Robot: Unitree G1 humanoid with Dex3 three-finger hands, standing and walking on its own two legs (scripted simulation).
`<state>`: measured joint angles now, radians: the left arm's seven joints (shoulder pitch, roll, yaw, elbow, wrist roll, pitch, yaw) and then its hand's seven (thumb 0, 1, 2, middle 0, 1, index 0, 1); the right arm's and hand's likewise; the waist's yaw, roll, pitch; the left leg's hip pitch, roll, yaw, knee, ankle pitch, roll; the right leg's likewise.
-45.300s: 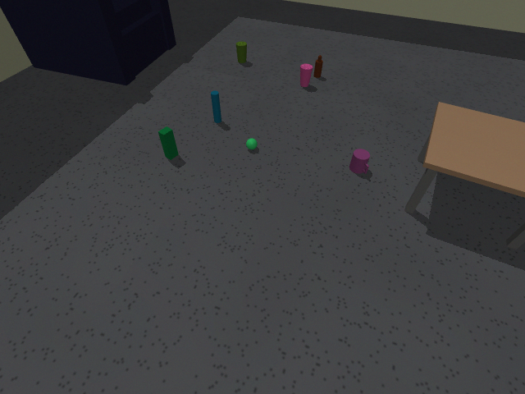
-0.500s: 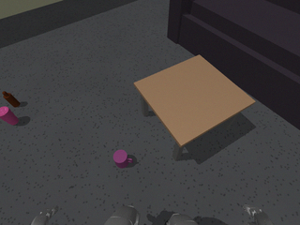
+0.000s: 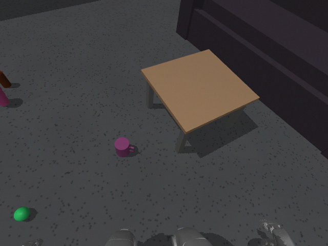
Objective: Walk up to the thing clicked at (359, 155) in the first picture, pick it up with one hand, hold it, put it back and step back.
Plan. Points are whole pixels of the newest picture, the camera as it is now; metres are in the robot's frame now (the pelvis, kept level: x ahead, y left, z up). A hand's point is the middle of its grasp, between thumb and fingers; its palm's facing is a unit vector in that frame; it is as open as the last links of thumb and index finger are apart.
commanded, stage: step back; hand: left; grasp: from above
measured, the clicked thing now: (125, 147) +0.69 +0.21 -0.71
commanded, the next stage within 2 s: stand in 1.70 s
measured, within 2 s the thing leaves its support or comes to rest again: neither
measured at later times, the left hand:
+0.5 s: hand out of the picture -0.05 +0.23 -0.15, palm faces +0.08 -0.90 -0.42, open 7.4 cm
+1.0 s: hand out of the picture -0.27 +0.21 -0.14, palm faces +0.10 -0.91 -0.40, open 7.4 cm
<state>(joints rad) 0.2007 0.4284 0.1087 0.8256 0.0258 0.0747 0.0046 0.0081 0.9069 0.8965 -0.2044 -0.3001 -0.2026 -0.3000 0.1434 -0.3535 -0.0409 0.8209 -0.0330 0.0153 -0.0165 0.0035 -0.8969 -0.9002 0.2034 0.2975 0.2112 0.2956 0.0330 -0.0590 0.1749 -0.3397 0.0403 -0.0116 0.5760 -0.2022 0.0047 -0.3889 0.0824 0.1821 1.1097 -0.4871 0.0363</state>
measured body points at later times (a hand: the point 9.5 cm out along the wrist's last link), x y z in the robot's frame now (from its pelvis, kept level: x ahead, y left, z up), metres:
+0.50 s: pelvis -0.18 -0.05 -0.02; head -0.11 -0.04 +0.43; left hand -0.06 +0.28 -0.12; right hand -0.09 -0.36 -0.14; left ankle -0.20 +0.07 -0.73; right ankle -0.07 -0.16 -0.73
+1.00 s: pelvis -0.28 -0.07 +0.00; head -0.28 -0.08 +0.45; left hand -0.27 +0.25 -0.11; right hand -0.18 -0.38 -0.12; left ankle -0.25 +0.07 -0.71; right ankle -0.28 -0.21 -0.73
